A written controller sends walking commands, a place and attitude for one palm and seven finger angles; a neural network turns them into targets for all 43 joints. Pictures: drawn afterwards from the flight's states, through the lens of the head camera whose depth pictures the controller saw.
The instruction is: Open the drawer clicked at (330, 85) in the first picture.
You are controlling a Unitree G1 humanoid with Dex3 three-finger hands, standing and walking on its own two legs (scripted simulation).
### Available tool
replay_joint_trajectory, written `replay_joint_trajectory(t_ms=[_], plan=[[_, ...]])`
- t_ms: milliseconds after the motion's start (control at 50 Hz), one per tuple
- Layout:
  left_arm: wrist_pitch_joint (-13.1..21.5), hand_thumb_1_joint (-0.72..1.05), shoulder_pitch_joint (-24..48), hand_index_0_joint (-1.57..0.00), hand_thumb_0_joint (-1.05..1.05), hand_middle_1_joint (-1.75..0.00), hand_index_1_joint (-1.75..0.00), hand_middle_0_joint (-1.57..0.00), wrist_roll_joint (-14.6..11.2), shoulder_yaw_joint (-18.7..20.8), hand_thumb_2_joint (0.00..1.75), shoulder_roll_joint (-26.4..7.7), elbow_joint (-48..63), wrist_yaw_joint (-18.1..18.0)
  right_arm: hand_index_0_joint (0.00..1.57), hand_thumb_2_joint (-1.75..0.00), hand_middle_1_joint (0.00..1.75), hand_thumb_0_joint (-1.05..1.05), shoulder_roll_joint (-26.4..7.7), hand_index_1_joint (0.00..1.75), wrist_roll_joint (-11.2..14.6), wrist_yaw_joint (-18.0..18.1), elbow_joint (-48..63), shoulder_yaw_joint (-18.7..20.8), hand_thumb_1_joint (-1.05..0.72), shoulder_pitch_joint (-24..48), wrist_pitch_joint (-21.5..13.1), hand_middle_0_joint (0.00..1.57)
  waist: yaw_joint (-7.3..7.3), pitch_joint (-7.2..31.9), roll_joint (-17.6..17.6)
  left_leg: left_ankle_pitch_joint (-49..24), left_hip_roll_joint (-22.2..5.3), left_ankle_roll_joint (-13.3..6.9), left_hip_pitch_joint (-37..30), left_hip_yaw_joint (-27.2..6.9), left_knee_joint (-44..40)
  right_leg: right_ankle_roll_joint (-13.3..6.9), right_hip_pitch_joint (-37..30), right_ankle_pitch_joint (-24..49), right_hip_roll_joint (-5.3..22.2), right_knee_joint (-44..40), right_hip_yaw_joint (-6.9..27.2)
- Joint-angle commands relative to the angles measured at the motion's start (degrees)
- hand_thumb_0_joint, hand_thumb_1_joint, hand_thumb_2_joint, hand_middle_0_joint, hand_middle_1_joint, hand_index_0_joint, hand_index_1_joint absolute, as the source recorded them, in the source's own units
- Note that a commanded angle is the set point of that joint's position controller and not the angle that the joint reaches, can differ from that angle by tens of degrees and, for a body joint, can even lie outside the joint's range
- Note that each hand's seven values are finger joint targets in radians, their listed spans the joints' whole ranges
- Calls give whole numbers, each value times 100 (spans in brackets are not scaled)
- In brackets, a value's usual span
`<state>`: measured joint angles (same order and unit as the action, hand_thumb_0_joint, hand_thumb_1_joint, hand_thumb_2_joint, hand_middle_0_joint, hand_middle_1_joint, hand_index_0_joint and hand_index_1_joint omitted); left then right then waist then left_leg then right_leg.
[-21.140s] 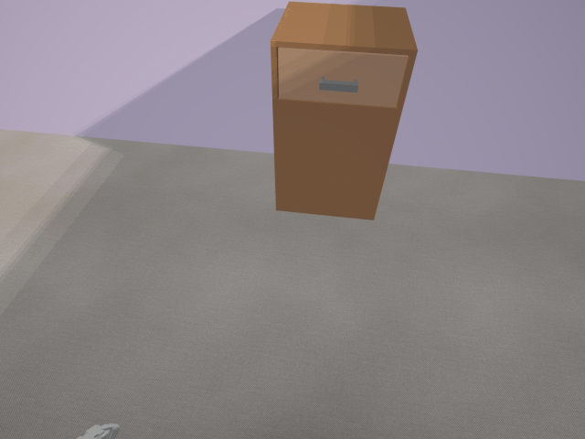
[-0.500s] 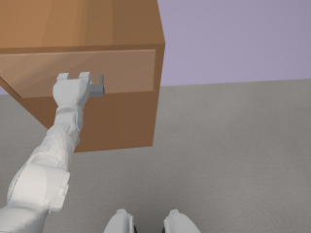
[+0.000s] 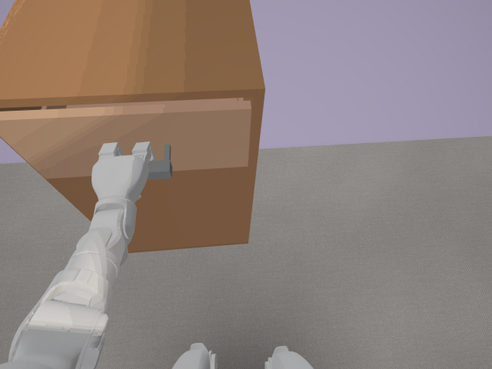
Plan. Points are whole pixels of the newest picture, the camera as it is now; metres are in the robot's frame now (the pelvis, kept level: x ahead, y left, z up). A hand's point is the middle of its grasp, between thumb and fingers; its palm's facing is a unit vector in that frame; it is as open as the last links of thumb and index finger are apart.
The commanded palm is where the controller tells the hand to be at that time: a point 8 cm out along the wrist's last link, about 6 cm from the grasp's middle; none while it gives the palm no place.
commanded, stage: pull the drawer open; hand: left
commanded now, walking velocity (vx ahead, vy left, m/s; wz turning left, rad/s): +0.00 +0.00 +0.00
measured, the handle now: (136, 161) +0.49 +0.19 -0.01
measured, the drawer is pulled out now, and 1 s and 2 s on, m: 0.02 0.14 0.26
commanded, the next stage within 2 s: none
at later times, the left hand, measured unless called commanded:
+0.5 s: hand (129, 221) +0.37 +0.19 -0.04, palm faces -0.03 -0.05 -1.00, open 5.7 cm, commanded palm +0.34 +0.18 +0.02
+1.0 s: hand (126, 254) +0.31 +0.19 -0.04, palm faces -0.01 -0.06 -1.00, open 5.6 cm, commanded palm +0.28 +0.18 +0.02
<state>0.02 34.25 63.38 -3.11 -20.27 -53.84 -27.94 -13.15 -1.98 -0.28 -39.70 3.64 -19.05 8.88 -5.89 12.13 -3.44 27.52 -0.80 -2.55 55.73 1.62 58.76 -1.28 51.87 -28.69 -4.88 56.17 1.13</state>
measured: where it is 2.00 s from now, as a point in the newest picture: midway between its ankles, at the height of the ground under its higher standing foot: outside the picture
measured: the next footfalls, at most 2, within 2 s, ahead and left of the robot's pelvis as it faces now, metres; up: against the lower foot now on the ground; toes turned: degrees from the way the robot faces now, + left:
none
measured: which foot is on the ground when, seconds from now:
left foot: down 0.00-1.00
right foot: down 0.00-1.00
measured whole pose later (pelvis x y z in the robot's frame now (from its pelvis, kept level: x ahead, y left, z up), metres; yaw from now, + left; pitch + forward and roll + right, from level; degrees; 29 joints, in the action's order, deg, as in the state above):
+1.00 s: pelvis -0.01 -0.01 +0.01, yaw +1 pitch +18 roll -1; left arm -3.0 8.0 64.2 -8.5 -15.7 -31.7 -30.4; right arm -13.1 -1.6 -0.2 -36.2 3.4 -12.2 8.8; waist -2.0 11.9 -2.9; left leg 27.1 0.0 -1.8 48.0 1.4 57.3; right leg -2.1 44.7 -29.3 -4.1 56.2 0.8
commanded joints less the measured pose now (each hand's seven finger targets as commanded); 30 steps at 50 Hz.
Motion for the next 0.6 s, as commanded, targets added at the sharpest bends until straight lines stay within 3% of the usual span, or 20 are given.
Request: replay_joint_trajectory(t_ms=[0,20,40,80,120,160,180,200,260,320,380,440,480,520,560,580], plan=[[2,90,1157,-40,0,-135,-135,-40,3,245,90,-855,1159,-318,20,-90,30,0,-864,30,0,29,429,338,-90,-485,-61,20,179,2521,58,-3723,34,8,-2489,-194,-359,-91,-1137,3462,32,-534,-188],[-31,90,943,-40,0,-135,-135,-40,-3,129,90,-657,1176,-320,20,-90,30,0,-844,30,6,9,457,351,-90,-459,-58,20,206,2418,-26,-3724,51,15,-2526,-181,-386,-106,-1136,3422,23,-575,-199],[-30,90,995,-40,0,-135,-135,-40,-38,120,90,-624,1324,-329,20,-90,30,0,-844,30,0,-2,459,358,-90,-423,-62,20,173,2455,-6,-3834,28,8,-2619,-210,-384,-106,-1124,3455,31,-578,-195],[-65,90,740,-40,0,-135,-135,-40,10,184,90,-678,1399,-370,20,-90,30,0,-836,30,8,-4,493,360,-90,-367,-39,20,256,2407,-35,-3885,26,26,-2676,-214,-411,-115,-1135,3411,25,-570,-202],[-101,90,556,-40,0,-135,-135,-40,-1,-8,90,-409,1574,-385,20,-90,30,0,-806,30,8,-33,545,364,-90,-283,-34,20,241,2336,-37,-3978,30,21,-2760,-214,-427,-113,-1140,3437,28,-611,-215],[-138,90,453,-40,0,-135,-135,-40,38,-14,90,-387,1704,-401,20,-90,30,0,-793,30,10,-44,565,364,-90,-206,-21,20,255,2442,-8,-4151,-8,41,-2900,-272,-420,-96,-1061,3402,34,-557,-228],[-182,90,362,-40,0,-135,-135,-40,-7,-119,90,-221,1693,-401,20,-90,30,0,-794,30,12,-53,588,373,-90,-196,-17,20,230,2278,-27,-4049,11,30,-2866,-252,-427,-109,-1065,3379,31,-620,-233],[-183,90,533,-40,0,-135,-135,-40,23,-94,90,-318,1790,-413,20,-90,30,0,-789,30,11,-50,585,356,-90,-136,-12,20,192,2257,97,-3881,11,27,-2793,-243,-436,-95,-1079,3334,40,-619,-231],[-213,90,272,-40,0,-135,-135,-40,55,-39,90,-368,1824,-424,20,-90,30,0,-772,30,17,-36,641,336,-90,-35,-14,20,275,2259,97,-3763,49,26,-2754,-243,-474,-109,-1170,3291,48,-612,-205],[-255,90,368,-40,0,-135,-135,-40,73,-251,90,-145,1928,-433,20,-90,30,0,-752,30,22,-25,676,332,-90,36,-12,20,212,2097,3,-3531,52,34,-2770,-259,-483,-134,-1021,3072,47,-630,-243],[-293,90,74,-40,0,-135,-135,-40,86,-181,90,-189,2036,-440,20,-90,30,0,-749,30,22,-26,723,341,-90,91,-4,20,304,2192,-13,-3751,35,47,-2940,-292,-484,-150,-1032,3048,40,-601,-264],[-315,90,-30,-40,0,-135,-135,-40,5,-340,90,4,2268,-400,20,-90,30,0,-733,30,21,-46,806,327,-90,188,-20,20,308,2201,-53,-3617,51,45,-2927,-277,-504,-158,-1093,3011,41,-638,-249],[-331,90,-186,-40,0,-135,-135,-40,16,-210,90,-179,2213,-383,20,-90,30,0,-740,30,42,-12,801,310,-90,217,-8,20,338,2090,187,-3364,63,34,-2764,-261,-551,-152,-1212,2971,44,-651,-230],[-311,90,-426,-40,0,-135,-135,-40,-12,-331,90,-18,2377,-367,20,-90,30,0,-708,30,45,-6,880,296,-90,302,-33,20,358,2099,162,-3276,91,21,-2748,-223,-563,-152,-1291,3015,53,-681,-210],[-283,90,-407,-40,0,-135,-135,-40,-19,-307,90,-75,2428,-359,20,-90,30,0,-701,30,57,11,861,265,-90,373,-44,20,332,2044,225,-3098,103,13,-2651,-200,-589,-138,-1319,3000,64,-697,-182],[-267,90,-601,-40,0,-135,-135,-40,-7,-180,90,-208,2415,-355,20,-90,30,0,-717,30,54,31,879,279,-90,336,-59,20,388,1925,293,-3062,109,13,-2583,-214,-598,-159,-1356,2975,57,-687,-179]])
